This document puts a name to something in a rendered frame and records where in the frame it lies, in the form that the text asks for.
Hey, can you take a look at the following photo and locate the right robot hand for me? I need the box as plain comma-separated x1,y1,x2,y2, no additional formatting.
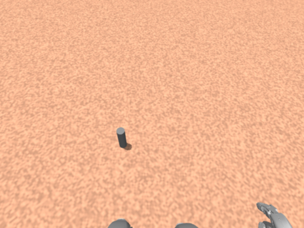
256,202,293,228

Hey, can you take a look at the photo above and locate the can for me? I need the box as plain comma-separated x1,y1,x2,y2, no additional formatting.
116,127,127,148

